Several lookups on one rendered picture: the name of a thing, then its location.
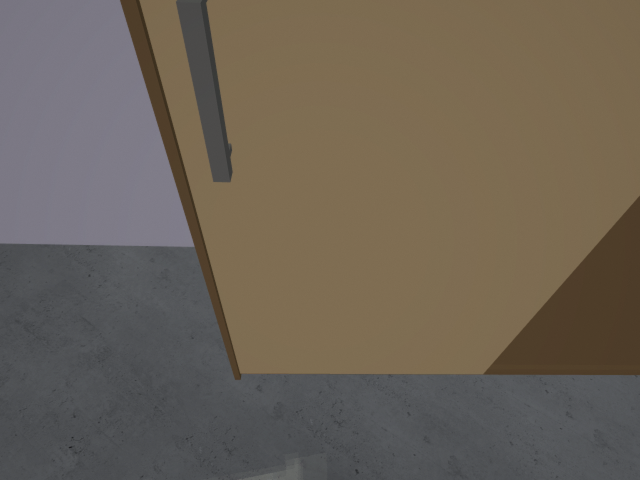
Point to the wardrobe door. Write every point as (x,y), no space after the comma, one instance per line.
(594,316)
(412,179)

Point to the handle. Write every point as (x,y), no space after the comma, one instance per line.
(196,32)

